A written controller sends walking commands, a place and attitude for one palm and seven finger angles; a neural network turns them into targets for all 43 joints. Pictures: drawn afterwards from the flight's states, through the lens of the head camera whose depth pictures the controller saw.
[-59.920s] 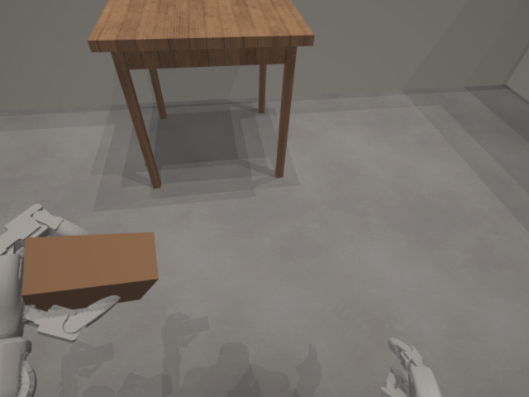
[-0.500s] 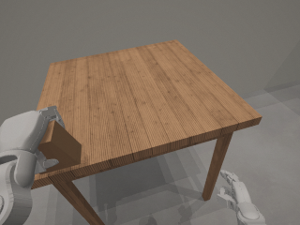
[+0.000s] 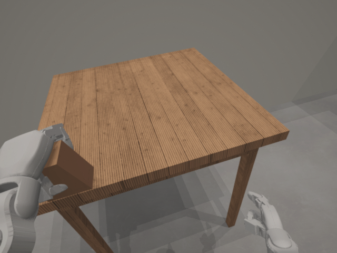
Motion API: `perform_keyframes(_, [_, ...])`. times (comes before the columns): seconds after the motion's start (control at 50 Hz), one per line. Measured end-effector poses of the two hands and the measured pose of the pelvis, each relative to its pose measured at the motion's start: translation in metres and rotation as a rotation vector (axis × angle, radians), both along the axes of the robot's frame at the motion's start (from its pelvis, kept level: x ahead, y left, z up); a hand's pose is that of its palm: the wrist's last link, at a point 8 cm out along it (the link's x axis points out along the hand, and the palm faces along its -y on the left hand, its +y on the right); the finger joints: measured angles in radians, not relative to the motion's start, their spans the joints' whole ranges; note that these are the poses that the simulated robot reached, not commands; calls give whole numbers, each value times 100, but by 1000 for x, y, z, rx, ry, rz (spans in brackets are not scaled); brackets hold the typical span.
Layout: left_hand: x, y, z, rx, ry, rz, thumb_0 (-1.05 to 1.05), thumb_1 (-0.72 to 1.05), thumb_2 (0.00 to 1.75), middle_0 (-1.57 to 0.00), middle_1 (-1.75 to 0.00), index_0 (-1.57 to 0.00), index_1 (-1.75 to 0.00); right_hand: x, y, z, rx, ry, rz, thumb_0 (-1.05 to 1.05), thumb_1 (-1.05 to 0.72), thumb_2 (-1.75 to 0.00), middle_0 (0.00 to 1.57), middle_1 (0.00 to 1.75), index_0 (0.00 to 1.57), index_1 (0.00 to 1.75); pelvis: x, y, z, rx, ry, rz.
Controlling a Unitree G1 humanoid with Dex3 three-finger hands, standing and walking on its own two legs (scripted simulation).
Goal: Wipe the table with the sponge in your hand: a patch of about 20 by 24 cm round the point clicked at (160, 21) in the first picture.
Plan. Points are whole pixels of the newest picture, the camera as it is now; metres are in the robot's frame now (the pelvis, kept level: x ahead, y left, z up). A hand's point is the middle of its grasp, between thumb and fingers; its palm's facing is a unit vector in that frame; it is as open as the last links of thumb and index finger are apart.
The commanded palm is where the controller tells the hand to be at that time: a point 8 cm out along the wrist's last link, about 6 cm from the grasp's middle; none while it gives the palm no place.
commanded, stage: step back with the hand held close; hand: left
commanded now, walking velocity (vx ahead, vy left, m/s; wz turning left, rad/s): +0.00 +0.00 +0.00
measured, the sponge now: (60, 177) +0.20 +0.28 +0.13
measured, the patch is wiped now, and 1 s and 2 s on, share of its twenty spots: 0.95 0.95 0.95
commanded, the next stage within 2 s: stop stepping back and stand still in 1.34 s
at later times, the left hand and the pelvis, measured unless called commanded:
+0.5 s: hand (53, 148) +0.21 +0.25 +0.22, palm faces +0.40 -0.78 -0.47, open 9.9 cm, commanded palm +0.14 +0.30 +0.23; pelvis -0.01 +0.02 -0.01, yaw +1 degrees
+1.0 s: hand (3, 189) +0.12 +0.29 +0.21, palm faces +0.54 -0.78 -0.32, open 9.9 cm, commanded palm +0.06 +0.32 +0.23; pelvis -0.09 +0.03 -0.02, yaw +3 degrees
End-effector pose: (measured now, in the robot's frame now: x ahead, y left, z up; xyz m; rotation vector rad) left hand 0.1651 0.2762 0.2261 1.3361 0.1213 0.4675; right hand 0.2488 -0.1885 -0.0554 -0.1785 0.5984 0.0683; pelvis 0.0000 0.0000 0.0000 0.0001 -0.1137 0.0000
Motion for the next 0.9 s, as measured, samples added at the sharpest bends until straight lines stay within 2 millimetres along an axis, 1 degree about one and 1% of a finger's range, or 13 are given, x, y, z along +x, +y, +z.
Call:
perform_keyframes(0.08, [0, -1, -5, 2, 9, -8, -1, -51, 107, -75, -137, -78, -136, -1, -1, 0, -10, 2, -2, 2, -90, -90, 20, 30, 21, 30, 0, 0, 0, -1, 1, 2])
perform_keyframes(0.12, [6, 5, -13, -313, -79, -99, -1, -51, 107, -75, -137, -78, -136, -4, -2, 2, -8, -12, -1, 2, -90, -90, 20, 30, 21, 30, -2, 0, -1, -10, 16, 15])
perform_keyframes(0.16, [12, 8, -25, -536, -163, -179, -1, -51, 107, -75, -137, -78, -136, -12, -3, 3, -13, -16, -8, 2, -90, -90, 20, 30, 21, 30, -2, 0, -2, -17, 47, 19])
perform_keyframes(0.2, [17, 6, -33, -663, -235, -249, -1, -51, 107, -75, -137, -78, -136, -25, -8, 0, -35, 9, -35, 2, -90, -90, 20, 30, 21, 30, -3, -1, -4, -23, 67, 17])
perform_keyframes(0.26, [17, -2, -31, -745, -337, -362, -1, -51, 107, -75, -137, -78, -136, -51, -19, -7, -85, 82, -92, 1, -90, -90, 20, 30, 21, 30, -1, 1, -5, -16, 84, 12])
perform_keyframes(0.34, [9, -8, -9, -709, -432, -485, -1, -51, 107, -75, -137, -78, -136, -86, -34, -22, -135, 187, -164, 1, -90, -90, 20, 30, 21, 30, -2, 8, -8, -15, 112, 17])
perform_keyframes(0.4, [5, -2, 6, -629, -481, -524, -1, -51, 107, -75, -137, -78, -136, -108, -40, -33, -145, 256, -210, 2, -90, -90, 20, 30, 21, 30, -5, 13, -9, -18, 127, 18])
perform_keyframes(0.44, [3, 6, 9, -596, -500, -518, -1, -51, 107, -75, -137, -78, -136, -120, -42, -39, -138, 282, -237, 2, -90, -90, 20, 30, 21, 30, -8, 15, -10, -19, 132, 15])
perform_keyframes(0.5, [1, 17, 5, -594, -506, -479, -1, -51, 107, -75, -137, -78, -136, -132, -41, -43, -119, 282, -265, 2, -91, -90, 20, 30, 20, 30, -14, 17, -12, -21, 134, 9])
perform_keyframes(0.58, [-7, 23, -12, -650, -484, -433, -1, -51, 107, -75, -137, -78, -136, -140, -36, -42, -100, 243, -273, 2, -91, -90, 20, 30, 20, 30, -25, 20, -14, -26, 133, 3])
perform_keyframes(0.68, [-28, 17, -24, -702, -484, -468, -1, -51, 107, -75, -137, -78, -136, -143, -28, -34, -122, 190, -245, 2, -90, -90, 20, 30, 21, 30, -42, 24, -17, -37, 133, 8])
perform_keyframes(0.76, [-50, 20, -14, -654, -536, -521, -1, -52, 107, -75, -137, -78, -136, -144, -20, -28, -150, 154, -216, 2, -90, -90, 20, 30, 21, 30, -55, 29, -19, -44, 132, 15])
perform_keyframes(0.9, [-79, 46, 1, -563, -665, -463, -1, -52, 107, -76, -137, -78, -136, -147, -7, -25, -131, 85, -181, 2, -90, -90, 20, 30, 21, 30, -72, 33, -23, -47, 111, 37])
